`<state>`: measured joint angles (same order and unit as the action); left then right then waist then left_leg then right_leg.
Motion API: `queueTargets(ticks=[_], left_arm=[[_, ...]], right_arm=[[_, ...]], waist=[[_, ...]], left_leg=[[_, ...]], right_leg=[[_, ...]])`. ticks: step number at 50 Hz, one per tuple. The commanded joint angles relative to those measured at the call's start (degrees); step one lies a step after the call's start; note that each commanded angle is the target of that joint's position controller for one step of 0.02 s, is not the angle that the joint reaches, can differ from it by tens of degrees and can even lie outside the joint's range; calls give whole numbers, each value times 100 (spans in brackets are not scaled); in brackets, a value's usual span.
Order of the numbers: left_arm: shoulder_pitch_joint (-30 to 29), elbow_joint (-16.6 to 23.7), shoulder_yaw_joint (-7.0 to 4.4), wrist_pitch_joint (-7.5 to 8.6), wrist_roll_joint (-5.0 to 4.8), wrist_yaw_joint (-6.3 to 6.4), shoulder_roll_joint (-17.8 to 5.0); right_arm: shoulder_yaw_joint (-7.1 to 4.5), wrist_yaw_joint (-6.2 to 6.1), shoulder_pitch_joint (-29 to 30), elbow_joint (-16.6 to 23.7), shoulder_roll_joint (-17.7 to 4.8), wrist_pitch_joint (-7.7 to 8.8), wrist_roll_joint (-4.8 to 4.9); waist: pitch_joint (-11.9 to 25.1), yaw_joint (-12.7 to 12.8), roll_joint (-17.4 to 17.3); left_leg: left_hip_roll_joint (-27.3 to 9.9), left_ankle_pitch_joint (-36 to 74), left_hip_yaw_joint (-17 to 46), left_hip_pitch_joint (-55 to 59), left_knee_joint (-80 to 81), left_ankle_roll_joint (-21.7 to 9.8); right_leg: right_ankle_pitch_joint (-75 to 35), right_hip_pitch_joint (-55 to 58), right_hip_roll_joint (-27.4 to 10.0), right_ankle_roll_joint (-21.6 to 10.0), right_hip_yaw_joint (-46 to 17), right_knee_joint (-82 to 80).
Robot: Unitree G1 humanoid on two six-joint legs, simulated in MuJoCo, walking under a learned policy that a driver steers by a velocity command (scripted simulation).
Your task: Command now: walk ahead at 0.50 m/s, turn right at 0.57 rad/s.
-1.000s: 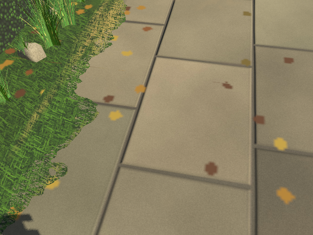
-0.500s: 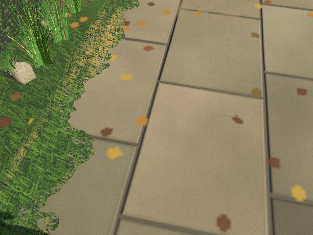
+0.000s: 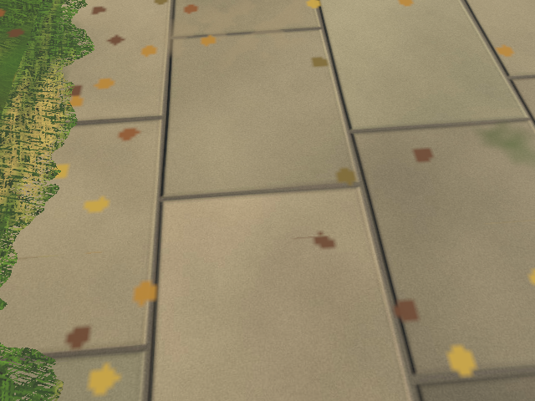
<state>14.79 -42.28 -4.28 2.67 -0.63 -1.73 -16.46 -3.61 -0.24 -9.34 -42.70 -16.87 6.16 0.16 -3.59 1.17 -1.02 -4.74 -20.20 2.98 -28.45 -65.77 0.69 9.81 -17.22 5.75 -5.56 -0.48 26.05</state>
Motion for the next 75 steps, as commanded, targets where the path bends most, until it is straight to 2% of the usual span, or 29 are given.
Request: queueTargets(ticks=[1, 6, 10, 15, 16, 17, 18, 19, 22, 26, 32, 38, 40, 42, 43, 44, 45, 46, 48, 52, 59, 64, 68, 69, 70, 71, 72, 73, 75], left_arm=[[-164, 490, -193, 142, 7, 114, -802], [187, 345, -199, 96, -37, 240, -862], [614, 115, -180, 82, -54, 225, -850], [509, 55, -173, -1, -17, 241, -825], [473, 132, -84, -3, 31, 233, -627], [1141, 206, 37, 59, 16, 242, -266], [1299, 177, 72, 121, -81, 233, -303], [770, 225, -43, 152, -159, 216, -806], [-77, 431, -59, 171, 25, 191, -700], [21, 401, 6, 107, 31, 188, -381], [-1065, 662, 117, 193, 26, 114, -139], [-1819, 953, 109, 282, -41, -72, -225], [-1503, 896, 40, 300, -21, -93, -396], [-46, 482, -184, 293, 33, -17, -840], [1013, 325, -290, 258, 110, 66, -1286], [1022, 243, -298, 241, 91, 25, -1441], [931, 290, -170, 220, 33, 44, -858], [563, 296, -100, 225, 24, 74, -693], [-51, 285, -9, 264, 95, 47, -391], [-314, 88, -59, 436, 139, 57, -420], [-89, -219, -133, 386, 124, 200, -708], [331, -484, -214, 168, -9, 246, -903], [85, -420, -285, -32, -58, 343, -1176], [28, -380, -243, -39, -61, 369, -1113], [427, -148, -68, 53, 129, 335, -580], [464, 4, 95, 284, 128, 239, -249], [-222, 129, -27, 463, -105, 141, -739], [-518, 248, -13, 556, -196, 114, -744], [-471, 152, -73, 541, 49, 192, -774]], right_arm=[[-163, -18, -172, 335, -545, -33, -92], [-2, 60, 771, 538, -226, -37, -63], [-18, 178, 1229, 668, -383, 52, 25], [-193, 189, 305, 473, -743, 144, -11], [-273, 160, -501, 338, -970, 163, -84], [-399, 151, -1265, 215, -1476, 144, -160], [-368, 221, -1590, -13, -1253, 87, -11], [-236, 217, -1279, 39, -842, 65, 93], [-59, 184, -490, 137, -439, -9, -68], [-74, 151, -536, -5, -565, 47, -12], [-110, 67, -978, -279, -796, -55, 76], [-131, 25, -1469, -603, -897, -240, 111], [-165, -9, -1375, -624, -1007, -295, 112], [-113, -41, -1204, -557, -928, -333, 86], [31, -46, -1259, -384, -571, -301, -85], [195, 15, -2038, -392, -4, -179, 23], [30, 47, -1546, -456, -711, -104, 170], [-42, 66, -993, -278, -888, -64, 263], [-66, 22, -626, -264, -716, -129, 140], [-52, 4, -945, -319, -358, -381, 165], [19, 164, 176, 75, -152, -337, 90], [37, 332, 876, 534, -165, -346, 97], [-233, 367, -180, 482, -636, -406, 114], [-429, 287, -1129, 247, -977, -426, 126], [-621, 159, -1663, 142, -1657, -472, 132], [-556, 181, -1462, 338, -1701, -396, 143], [-409, 209, -1449, 360, -1221, -337, 88], [-349, 205, -1206, 358, -1007, -285, 78], [-234, 179, -515, 495, -657, -257, 54]], waist=[[577, -220, 241], [379, 177, 520], [239, 410, 595], [520, -180, 742], [1248, -547, 516], [2198, -506, -708], [2369, -538, -1717], [1464, -638, -928], [334, -305, -227], [348, -134, -399], [189, -489, -254], [-19, -623, -305], [202, -359, -415], [1180, 403, -326], [2106, 713, 490], [2742, 281, 1897], [2206, 557, 1102], [1359, 507, 842], [570, 161, 302], [343, -228, 519], [6, 103, 303], [-171, 297, 290], [633, -472, 600], [1113, -972, 416], [1704, -838, -810], [2477, -555, -1175], [2157, -876, -561], [1432, -756, -346], [731, -251, 22]], left_leg=[[-171, 442, 67, -615, 645, 183], [154, 2389, -115, -222, 2830, 346], [241, 2646, -48, -169, 3499, 167], [461, 1784, -293, 890, 4015, -386], [-27, 1953, 146, 2226, 3794, -701], [-1234, 1396, 2207, 4364, 3860, -1518], [-1772, -173, 4131, 4913, 4808, -1935], [-1655, -1065, 3749, 4314, 4986, -1672], [-970, 265, 1994, 2438, 5350, -1322], [-743, 1657, 1143, 2023, 5688, -1421], [-476, 2402, 258, 2159, 5781, -1198], [-905, 2780, 378, 3087, 5357, -1096], [-940, 3870, 335, 3300, 4881, -979], [-518, 4830, -51, 2696, 3179, -703], [-90, 2727, -243, 1314, 1269, -495], [808, -1311, 63, -730, -352, -259], [474, -1281, 552, -1337, -844, -296], [234, -706, 418, -1548, -774, -323], [-132, 100, 300, -1143, -222, -261], [-329, 643, 363, -707, 94, -47], [-187, 2521, -44, -875, 2216, -60], [-51, 1966, -381, -1231, 2938, -329], [699, 969, -975, 512, 3066, -813], [837, 1305, -795, 2009, 3458, -1051], [-488, 1165, 1488, 4171, 3505, -1782], [-1452, 272, 4424, 5186, 4568, -2639], [-1354, 110, 3988, 5023, 4883, -2300], [-1156, 396, 3169, 4264, 4902, -2064], [-708, 1555, 2093, 2700, 5035, -1766]], right_leg=[[-1529, 644, -1488, -1191, -1772, -1327], [-1032, 299, -1064, -759, -1102, -1315], [-577, 797, -1403, -686, -1444, -1080], [-2291, 1437, -1456, -382, -1598, 107], [-2209, 979, -1138, -198, -1318, 1306], [-455, -782, -349, 235, -773, 3378], [2282, -2110, -27, 400, -827, 4492], [2029, -2706, -386, 355, -1021, 4934], [893, -2392, -1066, 333, -588, 4107], [418, -2098, -1233, 521, -366, 3298], [-1323, -1877, -1080, 639, -85, 1184], [-1015, -1916, -866, 403, -31, 340], [-604, -1339, -696, 227, 87, 188], [-894, 934, -653, -137, 157, 100], [-1195, 2811, -1931, -539, -1293, 358], [21, 4248, -3001, -1379, -3812, -319], [786, 3833, -2803, -1124, -3643, -632], [560, 3022, -2615, -875, -2718, -799], [-244, 1660, -2087, -583, -1617, -1248], [-920, 776, -2023, -662, -647, -1838], [-1530, 1070, -1816, -402, 679, -2008], [-2235, 2213, -2184, -283, 947, -1551], [-5273, 2338, -2095, 30, 1273, 501], [-4705, 1599, -1850, 248, 1385, 1833], [-1402, -668, -1244, 596, 1376, 3967], [2443, -2223, -208, 737, 117, 5319], [2156, -2858, -571, 579, -556, 5501], [1657, -2989, -815, 448, -472, 5136], [1022, -2280, -1207, 494, -437, 4116]])
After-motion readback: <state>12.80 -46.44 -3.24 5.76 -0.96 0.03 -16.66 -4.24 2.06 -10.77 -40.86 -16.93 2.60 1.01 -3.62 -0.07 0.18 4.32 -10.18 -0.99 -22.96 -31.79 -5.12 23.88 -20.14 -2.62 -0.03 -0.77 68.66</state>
